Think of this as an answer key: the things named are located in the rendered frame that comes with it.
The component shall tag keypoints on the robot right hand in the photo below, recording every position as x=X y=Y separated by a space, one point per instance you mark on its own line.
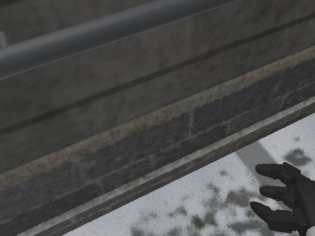
x=298 y=194

